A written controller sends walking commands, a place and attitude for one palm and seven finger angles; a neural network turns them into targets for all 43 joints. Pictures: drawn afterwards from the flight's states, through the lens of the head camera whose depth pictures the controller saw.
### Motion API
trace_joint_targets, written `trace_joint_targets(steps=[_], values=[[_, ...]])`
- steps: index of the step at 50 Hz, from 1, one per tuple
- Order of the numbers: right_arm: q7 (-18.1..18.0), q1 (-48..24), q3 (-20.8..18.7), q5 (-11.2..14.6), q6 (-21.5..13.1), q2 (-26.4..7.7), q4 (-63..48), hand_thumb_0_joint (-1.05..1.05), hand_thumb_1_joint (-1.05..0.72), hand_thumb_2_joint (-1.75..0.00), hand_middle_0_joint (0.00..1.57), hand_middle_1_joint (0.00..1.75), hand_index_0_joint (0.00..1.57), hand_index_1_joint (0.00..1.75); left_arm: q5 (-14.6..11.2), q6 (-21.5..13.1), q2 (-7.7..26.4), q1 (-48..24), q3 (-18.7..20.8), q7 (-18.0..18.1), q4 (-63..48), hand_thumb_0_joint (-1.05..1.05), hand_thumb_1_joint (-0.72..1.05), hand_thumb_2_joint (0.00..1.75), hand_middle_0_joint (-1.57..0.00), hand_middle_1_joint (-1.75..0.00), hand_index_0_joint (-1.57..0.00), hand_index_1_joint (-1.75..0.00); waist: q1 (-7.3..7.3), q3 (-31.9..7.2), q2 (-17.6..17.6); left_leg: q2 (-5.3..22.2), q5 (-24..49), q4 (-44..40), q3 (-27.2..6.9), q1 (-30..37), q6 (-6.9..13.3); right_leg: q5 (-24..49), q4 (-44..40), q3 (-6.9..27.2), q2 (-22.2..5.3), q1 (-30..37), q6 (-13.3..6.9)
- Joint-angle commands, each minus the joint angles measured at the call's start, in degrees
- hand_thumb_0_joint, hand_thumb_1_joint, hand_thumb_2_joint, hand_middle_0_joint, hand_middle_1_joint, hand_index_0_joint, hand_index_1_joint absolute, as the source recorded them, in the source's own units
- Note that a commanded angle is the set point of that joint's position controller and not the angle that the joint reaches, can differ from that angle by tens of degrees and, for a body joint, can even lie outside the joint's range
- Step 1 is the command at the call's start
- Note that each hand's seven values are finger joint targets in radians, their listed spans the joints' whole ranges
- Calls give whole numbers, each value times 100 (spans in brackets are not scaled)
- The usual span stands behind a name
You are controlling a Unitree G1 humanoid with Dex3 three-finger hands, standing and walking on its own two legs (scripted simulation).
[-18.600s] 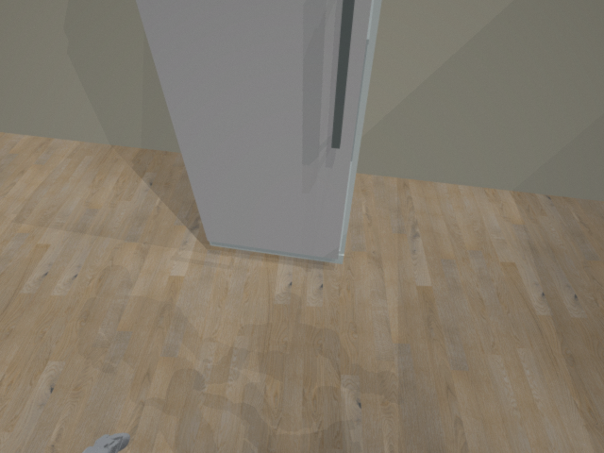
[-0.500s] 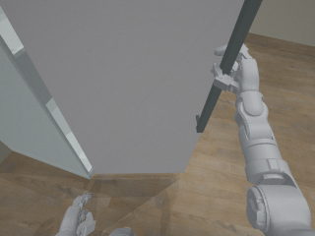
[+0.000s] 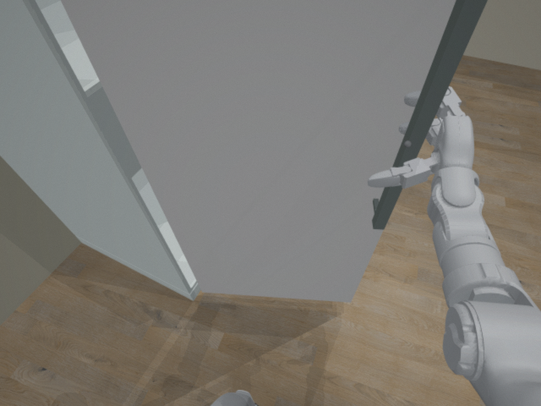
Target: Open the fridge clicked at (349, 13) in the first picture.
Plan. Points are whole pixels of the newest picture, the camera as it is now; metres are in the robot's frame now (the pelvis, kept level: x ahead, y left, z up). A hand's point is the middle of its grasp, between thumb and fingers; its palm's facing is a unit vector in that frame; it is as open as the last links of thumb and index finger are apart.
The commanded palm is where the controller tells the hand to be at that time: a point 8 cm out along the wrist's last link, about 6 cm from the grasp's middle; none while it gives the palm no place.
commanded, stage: loosen the grip on the handle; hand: right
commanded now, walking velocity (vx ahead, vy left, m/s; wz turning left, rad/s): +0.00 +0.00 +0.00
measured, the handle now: (408, 134) +0.52 -0.12 +0.13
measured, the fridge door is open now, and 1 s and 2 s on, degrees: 68 67 67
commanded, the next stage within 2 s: slip the hand off the handle in 0.06 s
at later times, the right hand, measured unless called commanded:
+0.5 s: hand (444, 150) +0.48 -0.16 +0.14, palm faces +0.07 +0.98 -0.18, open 14.7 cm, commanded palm +0.45 -0.21 +0.14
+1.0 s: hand (470, 173) +0.44 -0.19 +0.13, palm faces +0.03 +0.99 -0.15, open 14.7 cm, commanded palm +0.40 -0.23 +0.14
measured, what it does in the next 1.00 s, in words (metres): stands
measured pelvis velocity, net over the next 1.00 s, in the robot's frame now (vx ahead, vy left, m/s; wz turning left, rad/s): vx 0.03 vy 0.00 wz -0.01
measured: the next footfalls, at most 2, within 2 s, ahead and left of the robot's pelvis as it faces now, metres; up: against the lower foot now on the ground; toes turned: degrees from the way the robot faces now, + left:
none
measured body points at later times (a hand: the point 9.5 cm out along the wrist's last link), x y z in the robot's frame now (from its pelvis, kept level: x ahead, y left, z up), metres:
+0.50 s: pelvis +0.02 +0.02 +0.00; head +0.07 +0.01 +0.45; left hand +0.11 +0.28 -0.11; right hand +0.47 -0.21 +0.15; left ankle +0.06 +0.13 -0.72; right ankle +0.02 -0.11 -0.72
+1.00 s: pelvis +0.03 +0.00 +0.00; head +0.06 -0.01 +0.45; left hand +0.09 +0.25 -0.11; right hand +0.43 -0.25 +0.14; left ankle +0.06 +0.13 -0.72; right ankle +0.02 -0.11 -0.72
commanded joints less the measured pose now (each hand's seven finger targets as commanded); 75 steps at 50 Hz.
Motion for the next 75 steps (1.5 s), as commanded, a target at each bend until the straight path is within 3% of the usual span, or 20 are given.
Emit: trace_joint_targets(steps=[1,7,8,9,11,14,16,19,24,26,34,38,40,47,53,57,59,67,72,75], values=[[10,-2974,-299,122,-612,-1201,-1776,0,55,-20,25,115,25,115,9,-283,967,-69,342,12,-702,0,90,90,-20,-30,-20,-30,-266,-2438,-234,-188,336,-504,79,1158,241,591,-704,424,40,885,-47],[124,-2462,-185,287,-396,-884,-2080,0,55,-20,25,115,25,115,-29,-167,898,-55,357,-6,-695,0,90,90,-20,-30,-20,-30,-300,-2220,-233,-203,1155,-558,97,1447,218,1224,-677,302,83,902,-65],[124,-2452,-289,173,-322,-1043,-918,0,55,-20,25,115,25,115,-6,-104,938,119,329,30,-457,0,90,90,-20,-30,-20,-30,-55,-1483,267,-185,950,-596,110,1091,168,849,-600,294,96,373,-78],[150,-2343,-475,164,-341,-1252,-857,0,55,-20,25,115,25,115,-5,-49,971,169,314,8,-519,0,90,90,-20,-30,-20,-30,-162,-1352,429,-148,741,-640,72,1132,144,572,-604,266,137,57,-84],[211,-2384,-770,114,-506,-1667,-1177,0,55,-20,25,115,25,115,6,5,943,48,312,25,-654,0,90,90,-20,-30,-20,-30,-335,-1967,108,-111,1044,-541,-47,1568,169,760,-564,195,226,189,-120],[378,-2318,-403,158,-566,-1228,-1377,0,55,-20,25,115,25,115,-22,65,841,-42,301,25,-804,0,90,90,-20,-30,-20,-30,-328,-2220,-74,-121,1349,-435,-17,1586,182,956,-487,170,243,365,-113],[480,-2254,-604,209,-628,-1485,-1436,0,55,-20,25,115,25,115,-29,93,887,-24,324,41,-836,0,90,90,-20,-30,-20,-30,-366,-2344,44,-129,1508,-388,-23,1663,174,1071,-445,194,236,374,-121],[711,-2475,-371,296,-626,-1351,-1465,0,55,-20,25,115,25,115,-81,140,877,-110,297,89,-897,0,90,90,-20,-30,-20,-30,-224,-2146,101,-122,1331,-455,-42,1510,141,810,-425,200,243,327,-139],[1033,-2617,-418,452,-646,-1544,-1388,0,55,-20,25,115,25,115,-130,164,894,-171,253,165,-892,0,90,90,-20,-30,-20,-30,-195,-2088,-53,-118,1163,-447,-61,1396,147,662,-367,255,252,304,-140],[1126,-2845,-369,470,-692,-1579,-1526,0,55,-20,25,115,25,115,-125,163,894,-165,244,180,-881,0,90,90,-20,-30,-20,-30,-149,-2205,-408,-118,1147,-400,-53,1261,161,729,-317,304,255,442,-129],[1402,-2346,-588,609,-678,-1708,-1361,0,55,-20,25,115,25,115,-106,191,960,-36,257,162,-934,0,90,90,-20,-30,-20,-30,-303,-2343,-397,-180,1284,-181,123,1066,217,1136,-232,456,203,544,-65],[1475,-2248,-603,646,-619,-1719,-1323,0,55,-20,25,115,25,115,-118,251,970,-33,238,162,-1010,0,90,90,-20,-30,-20,-30,-276,-2014,-254,-188,1040,-216,135,930,201,907,-260,462,179,337,-70],[1488,-1633,-884,750,-663,-1893,-1788,0,55,-20,25,115,25,115,-99,242,981,-63,271,166,-1190,0,90,90,-20,-30,-20,-30,-528,-2533,-296,-220,1349,-102,147,1305,250,1337,-217,452,180,525,-76],[1475,-508,-755,897,-424,-1526,-3154,0,55,-20,25,115,25,115,-148,225,890,-337,292,127,-1385,0,90,90,-20,-30,-20,-30,-696,-2234,-454,-245,1323,-146,211,1302,238,1590,-335,461,78,758,-20],[1286,-159,-337,880,-169,-1063,-4070,0,55,-20,25,115,25,115,-176,99,805,-664,225,182,-1423,0,90,90,-20,-30,-20,-30,-620,-1785,-559,-255,814,-266,293,1080,216,1132,-496,542,50,882,23],[1205,425,-233,899,-38,-888,-4461,0,55,-20,25,115,25,115,-178,-5,752,-869,194,227,-1452,0,90,90,-20,-30,-20,-30,-738,-1799,-517,-232,795,-286,319,1210,220,1164,-545,560,39,1021,48],[1213,477,-164,903,86,-841,-4446,0,55,-20,25,115,25,115,-200,-21,742,-996,149,262,-1450,0,90,90,-20,-30,-20,-30,-711,-1515,-371,-212,687,-354,317,1207,213,926,-602,549,56,871,30],[1320,1435,-132,1001,277,-688,-5181,0,55,-20,25,115,25,115,-188,-150,648,-1347,61,314,-1629,0,90,90,-20,-30,-20,-30,-932,-1529,-233,-145,962,-385,301,1623,216,1092,-635,487,110,936,9],[1404,1721,-55,1042,408,-641,-5617,0,55,-20,25,115,25,115,-188,-216,619,-1532,4,364,-1675,0,90,90,-20,-30,-20,-30,-913,-1262,-240,-124,718,-517,261,1606,190,782,-667,462,150,895,-33],[1408,1340,-214,1069,425,-917,-5674,0,55,-20,25,115,25,115,-176,-258,644,-1553,-26,452,-1561,0,90,90,-20,-30,-20,-30,-790,-1120,-186,-109,446,-617,203,1504,166,548,-628,476,158,837,-47]])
